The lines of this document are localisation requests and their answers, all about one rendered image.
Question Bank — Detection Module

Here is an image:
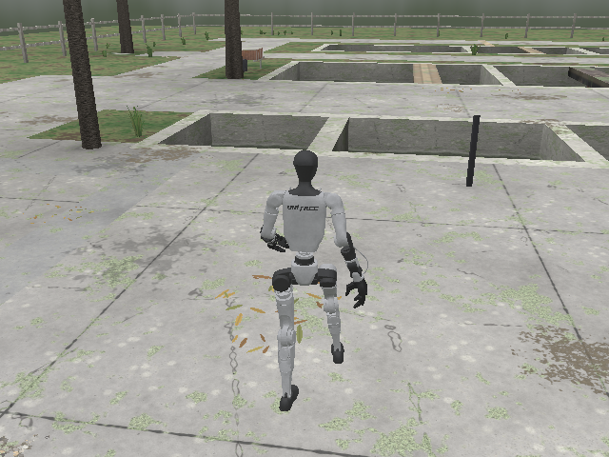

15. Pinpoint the left robot upper arm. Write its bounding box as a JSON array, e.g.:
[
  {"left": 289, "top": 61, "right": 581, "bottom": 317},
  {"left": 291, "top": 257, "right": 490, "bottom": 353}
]
[{"left": 261, "top": 190, "right": 286, "bottom": 239}]

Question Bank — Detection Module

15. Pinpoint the right robot forearm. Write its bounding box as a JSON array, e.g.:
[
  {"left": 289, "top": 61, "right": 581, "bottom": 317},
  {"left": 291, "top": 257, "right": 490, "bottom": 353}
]
[{"left": 341, "top": 232, "right": 364, "bottom": 282}]

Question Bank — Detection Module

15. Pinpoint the right robot shin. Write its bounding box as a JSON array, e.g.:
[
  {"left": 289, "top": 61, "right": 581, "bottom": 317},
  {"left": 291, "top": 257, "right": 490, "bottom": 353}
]
[{"left": 326, "top": 297, "right": 341, "bottom": 351}]

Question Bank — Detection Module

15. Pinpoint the robot head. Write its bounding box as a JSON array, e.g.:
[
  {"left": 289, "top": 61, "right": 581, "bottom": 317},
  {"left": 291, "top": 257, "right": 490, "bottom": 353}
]
[{"left": 288, "top": 150, "right": 321, "bottom": 196}]

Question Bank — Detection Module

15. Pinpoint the left robot hand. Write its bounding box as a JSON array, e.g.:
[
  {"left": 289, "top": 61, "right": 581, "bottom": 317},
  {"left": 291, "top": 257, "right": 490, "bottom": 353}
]
[{"left": 267, "top": 233, "right": 289, "bottom": 252}]

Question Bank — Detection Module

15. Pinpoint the right robot upper arm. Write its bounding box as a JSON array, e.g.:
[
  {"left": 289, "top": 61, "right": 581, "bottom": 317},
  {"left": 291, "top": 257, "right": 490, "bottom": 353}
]
[{"left": 324, "top": 192, "right": 349, "bottom": 248}]

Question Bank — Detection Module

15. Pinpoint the right robot hand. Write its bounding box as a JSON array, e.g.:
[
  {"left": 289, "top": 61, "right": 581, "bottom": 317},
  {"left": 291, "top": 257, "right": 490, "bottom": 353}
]
[{"left": 345, "top": 278, "right": 367, "bottom": 308}]

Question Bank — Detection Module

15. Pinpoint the left robot forearm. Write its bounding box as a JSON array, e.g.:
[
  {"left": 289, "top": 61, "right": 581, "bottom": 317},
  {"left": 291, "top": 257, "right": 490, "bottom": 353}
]
[{"left": 260, "top": 227, "right": 277, "bottom": 246}]

